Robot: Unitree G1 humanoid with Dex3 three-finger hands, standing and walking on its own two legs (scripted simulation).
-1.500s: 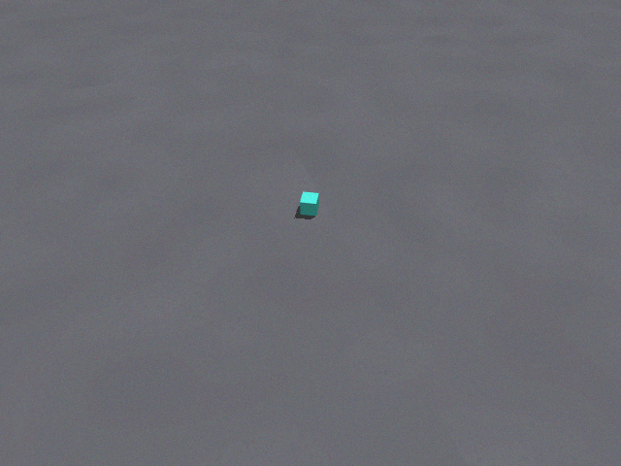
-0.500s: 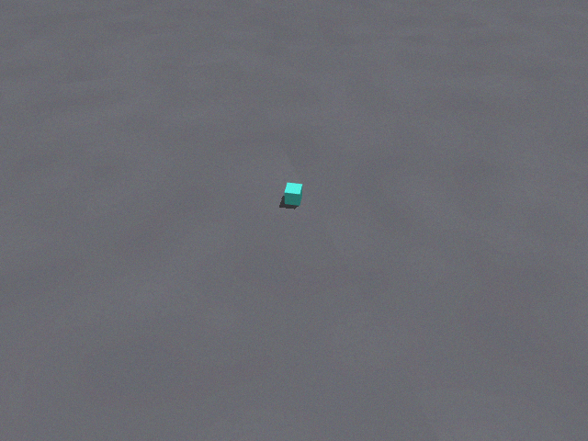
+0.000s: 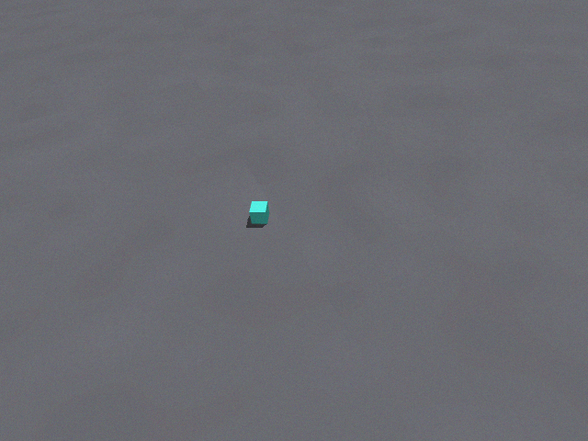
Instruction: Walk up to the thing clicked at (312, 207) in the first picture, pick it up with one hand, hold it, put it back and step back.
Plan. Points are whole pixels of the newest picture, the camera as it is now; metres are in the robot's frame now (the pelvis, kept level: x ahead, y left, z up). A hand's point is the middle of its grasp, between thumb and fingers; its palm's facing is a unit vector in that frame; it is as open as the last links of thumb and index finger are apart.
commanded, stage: walk up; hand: left
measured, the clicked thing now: (259, 212) +1.31 +0.23 -0.71
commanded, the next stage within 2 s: none
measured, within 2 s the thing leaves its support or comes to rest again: neither
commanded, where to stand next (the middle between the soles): +0.95 +0.01 m, yaw -4 degrees
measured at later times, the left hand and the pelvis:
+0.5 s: hand (143, 395) +0.27 +0.29 -0.15, palm faces -0.07 -0.93 -0.35, open 7.4 cm; pelvis +0.23 +0.02 +0.01, yaw -3 degrees
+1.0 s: hand (197, 262) +0.52 +0.23 -0.10, palm faces -0.05 -0.91 -0.41, open 7.4 cm; pelvis +0.45 -0.04 +0.01, yaw -4 degrees
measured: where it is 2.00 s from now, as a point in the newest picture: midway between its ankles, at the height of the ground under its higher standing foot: (309, 300)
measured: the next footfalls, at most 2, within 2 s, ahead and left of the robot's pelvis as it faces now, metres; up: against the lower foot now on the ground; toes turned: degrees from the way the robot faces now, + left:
left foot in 0.38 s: +0.34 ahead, +0.14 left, +0.00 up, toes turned +3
right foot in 0.80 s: +0.53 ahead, -0.16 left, +0.00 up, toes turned -8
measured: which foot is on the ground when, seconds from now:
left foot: up 0.00-0.36, down 0.38-0.82, up 0.84-1.00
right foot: down 0.00-0.42, up 0.44-0.78, down 0.80-1.00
